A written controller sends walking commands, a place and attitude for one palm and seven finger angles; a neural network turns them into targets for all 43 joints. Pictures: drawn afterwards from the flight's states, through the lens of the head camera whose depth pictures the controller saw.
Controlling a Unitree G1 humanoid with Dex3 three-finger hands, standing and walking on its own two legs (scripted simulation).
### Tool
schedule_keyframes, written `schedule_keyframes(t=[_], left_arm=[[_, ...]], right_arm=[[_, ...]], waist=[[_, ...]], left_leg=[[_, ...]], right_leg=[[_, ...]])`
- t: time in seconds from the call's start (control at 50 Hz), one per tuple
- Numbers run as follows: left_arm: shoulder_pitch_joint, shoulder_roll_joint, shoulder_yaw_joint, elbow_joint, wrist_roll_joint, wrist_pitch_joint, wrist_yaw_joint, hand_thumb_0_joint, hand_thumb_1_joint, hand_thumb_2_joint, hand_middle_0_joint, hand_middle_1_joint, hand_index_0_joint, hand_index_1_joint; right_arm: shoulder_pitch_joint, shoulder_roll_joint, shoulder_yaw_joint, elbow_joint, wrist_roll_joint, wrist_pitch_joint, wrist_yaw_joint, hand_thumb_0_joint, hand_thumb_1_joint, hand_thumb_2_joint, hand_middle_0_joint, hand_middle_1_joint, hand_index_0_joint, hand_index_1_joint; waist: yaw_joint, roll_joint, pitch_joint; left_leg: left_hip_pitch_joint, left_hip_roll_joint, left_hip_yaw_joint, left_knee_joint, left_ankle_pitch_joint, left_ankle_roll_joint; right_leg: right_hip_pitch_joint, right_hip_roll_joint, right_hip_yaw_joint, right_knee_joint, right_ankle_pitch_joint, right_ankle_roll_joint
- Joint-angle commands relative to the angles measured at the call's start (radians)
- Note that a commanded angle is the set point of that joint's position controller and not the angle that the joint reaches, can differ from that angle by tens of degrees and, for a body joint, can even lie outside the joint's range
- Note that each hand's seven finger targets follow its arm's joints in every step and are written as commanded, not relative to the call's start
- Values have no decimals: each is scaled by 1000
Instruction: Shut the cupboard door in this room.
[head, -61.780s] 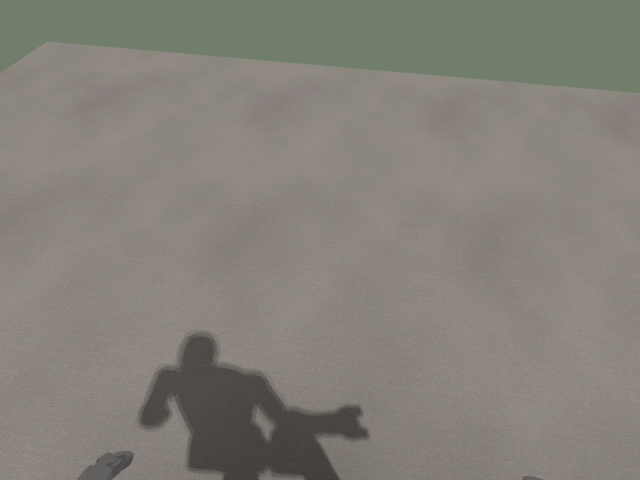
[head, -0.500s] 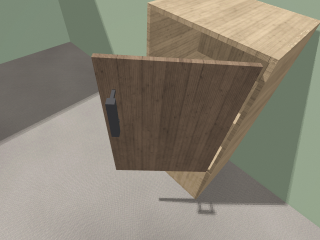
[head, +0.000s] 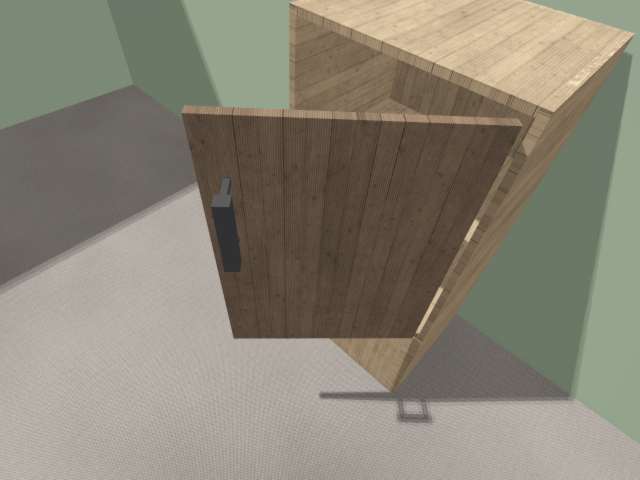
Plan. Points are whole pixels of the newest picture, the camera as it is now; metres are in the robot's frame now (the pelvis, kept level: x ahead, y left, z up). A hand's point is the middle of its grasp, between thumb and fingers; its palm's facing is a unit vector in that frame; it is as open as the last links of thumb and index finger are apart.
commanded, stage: look again from close up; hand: left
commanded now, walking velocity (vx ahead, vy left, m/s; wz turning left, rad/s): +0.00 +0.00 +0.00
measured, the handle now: (229, 225) +0.45 +0.17 +0.04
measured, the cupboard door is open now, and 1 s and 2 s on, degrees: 45 45 45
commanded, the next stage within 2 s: raise the hand and make a fist in 0.36 s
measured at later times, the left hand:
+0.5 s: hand out of the picture -0.02 +0.14 -0.18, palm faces +0.08 -0.99 -0.13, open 7.4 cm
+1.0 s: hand out of the picture +0.11 +0.20 -0.05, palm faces +0.28 -0.96 +0.01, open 5.6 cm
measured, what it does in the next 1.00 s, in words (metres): lowers itself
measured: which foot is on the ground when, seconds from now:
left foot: down 0.00-1.00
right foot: down 0.00-1.00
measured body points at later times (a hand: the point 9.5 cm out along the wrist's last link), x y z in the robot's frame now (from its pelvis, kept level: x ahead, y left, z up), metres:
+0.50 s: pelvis +0.00 +0.00 +0.00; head +0.01 +0.02 +0.45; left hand -0.02 +0.20 -0.17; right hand -0.02 -0.21 -0.15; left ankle +0.01 -0.01 -0.74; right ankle +0.01 -0.17 -0.74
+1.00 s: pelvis -0.01 -0.02 -0.10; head +0.01 +0.03 +0.35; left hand +0.09 +0.25 -0.05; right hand +0.26 -0.22 -0.10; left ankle +0.01 -0.01 -0.74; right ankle +0.05 -0.14 -0.74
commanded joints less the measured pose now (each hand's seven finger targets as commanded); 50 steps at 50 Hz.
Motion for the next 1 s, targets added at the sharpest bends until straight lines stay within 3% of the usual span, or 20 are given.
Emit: schedule_keyframes(t=[0.0,0.38,0.42,0.44,0.46,0.48,0.5,0.52,0.56,0.58,0.62,0.64,0.66,0.7,0.72,0.76,0.8,0.88,0.94,0.98], left_arm=[[94,56,9,-11,5,-6,3,0,900,900,-200,-300,-200,-300],[113,42,10,-3,7,-8,3,0,900,900,-200,-300,-200,-300],[110,40,10,-7,7,-9,3,0,900,900,-200,-300,-200,-300],[92,113,-4,11,29,-29,30,0,900,900,-200,-300,-200,-300],[-782,560,303,-1686,-65,-282,54,0,900,900,-200,-300,-200,-300],[-131,219,10,-1465,-82,-238,67,0,900,900,-218,-320,-218,-320],[-93,234,93,-1391,-110,-194,109,0,900,900,-237,-340,-237,-340],[168,-14,-98,-1026,-116,-61,116,0,900,900,-255,-360,-255,-360],[9,-32,-139,-1228,-163,-95,97,0,900,900,-292,-400,-292,-400],[-12,-27,-131,-1194,-162,-141,77,0,900,900,-310,-420,-310,-420],[93,-50,-97,-976,-169,-224,9,0,900,900,-347,-460,-347,-460],[200,-29,-25,-927,-185,-292,-38,0,900,900,-365,-480,-365,-480],[299,-19,26,-919,-211,-356,-102,0,900,900,-383,-500,-383,-500],[395,110,179,-874,-272,-488,-234,0,900,900,-420,-540,-420,-540],[337,110,162,-916,-304,-557,-306,0,900,900,-438,-560,-438,-560],[355,207,258,-980,-283,-612,-333,0,900,900,-475,-600,-475,-600],[326,290,306,-1196,-258,-606,-293,0,900,900,-512,-640,-512,-640],[176,206,174,-1659,-263,-592,-196,0,900,900,-585,-720,-585,-720],[54,107,8,-1776,-259,-622,-195,0,900,900,-640,-780,-640,-780],[14,84,-41,-1716,-252,-626,-232,0,900,900,-677,-820,-677,-820]], right_arm=[[78,-109,-18,-19,1,-5,-7,0,-900,-900,200,300,200,300],[80,-103,-22,-23,0,-4,-8,0,-900,-900,200,300,200,300],[81,-100,-21,-25,0,-6,-9,0,-900,-900,200,300,200,300],[33,-199,-9,-119,3,-3,10,0,-900,-900,200,300,200,300],[172,-394,-65,-468,6,-197,-58,0,-900,-900,200,300,200,300],[72,-262,26,-400,43,-322,-68,0,-900,-900,200,300,200,300],[0,-298,25,-350,0,-352,-66,0,-900,-900,200,300,200,300],[-25,-218,31,-310,38,-360,-14,0,-900,-900,200,300,200,300],[-18,-283,-15,-401,61,-382,13,0,-900,-900,200,300,200,300],[-59,-274,-15,-441,56,-402,4,0,-900,-900,200,300,200,300],[-47,-270,-38,-505,40,-412,9,0,-900,-900,200,300,200,300],[-62,-283,-53,-534,24,-409,13,0,-900,-900,200,300,200,300],[-78,-305,-68,-564,17,-402,29,0,-900,-900,200,300,200,300],[-125,-309,-93,-621,20,-360,53,0,-900,-900,200,300,200,300],[-183,-315,-88,-675,16,-340,65,0,-900,-900,200,300,200,300],[-228,-313,-99,-770,21,-310,73,0,-900,-900,200,300,200,300],[-223,-294,-97,-821,18,-282,84,0,-900,-900,200,300,200,300],[-178,-288,-81,-887,15,-257,84,0,-900,-900,200,300,200,300],[-133,-317,-75,-830,11,-265,69,0,-900,-900,200,300,200,300],[-128,-326,-71,-801,15,-279,59,0,-900,-900,200,300,200,300]], waist=[[3,32,54],[2,19,69],[0,20,58],[-11,-37,60],[-222,109,-383],[-78,323,-470],[-22,405,-418],[-24,193,-208],[-63,129,-24],[-75,-3,24],[-83,-346,52],[-34,-405,11],[2,-377,-77],[69,-293,-151],[54,-216,-71],[99,-35,-64],[131,174,-204],[57,316,-375],[-42,288,-325],[-78,227,-271]], left_leg=[[-7,286,-304,-147,-30,-182],[-23,292,-310,-168,-90,-180],[-4,290,-302,-156,-37,-180],[-98,308,-286,-5,368,-180],[282,296,-414,18,456,-207],[450,335,-441,-32,185,-276],[281,312,-419,-101,132,-337],[60,268,-388,-99,-113,-402],[-56,221,-343,2,-200,-266],[-156,180,-266,124,-221,-187],[-325,120,-204,333,-210,-143],[-407,110,-205,381,-212,-146],[-444,102,-198,428,-148,-152],[-573,92,-192,483,-228,-222],[-629,88,-213,487,-352,-247],[-735,76,-198,490,-445,-215],[-692,81,-189,513,-334,-195],[-463,176,-398,470,-260,-227],[-350,242,-553,489,-145,-261],[-417,236,-570,521,-216,-252]], right_leg=[[-71,-24,40,-14,33,-42],[-87,-22,44,-9,35,-39],[-89,-22,43,-6,47,-39],[-60,-19,-26,51,18,-15],[-203,80,-31,249,-25,-7],[-320,115,-61,332,-211,-9],[-309,90,-15,315,-179,-25],[-292,54,-25,323,-139,-32],[-319,46,-54,221,-119,-35],[-284,40,-59,111,-128,-39],[-357,19,-10,26,-320,-32],[-390,22,-15,79,-347,-32],[-394,35,-46,172,-235,-45],[-434,28,-49,307,-331,-72],[-509,29,-52,349,-438,-82],[-539,55,-47,466,-434,-88],[-488,64,-35,535,-291,-95],[-632,84,-63,626,-186,-77],[-846,91,-55,708,-205,-42],[-896,92,-51,712,-237,-34]])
